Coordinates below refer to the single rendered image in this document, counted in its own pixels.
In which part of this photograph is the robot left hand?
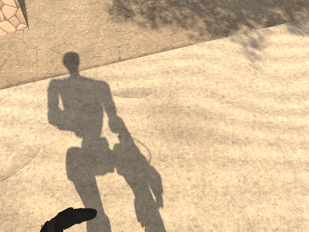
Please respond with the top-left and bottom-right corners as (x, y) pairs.
(40, 207), (97, 232)

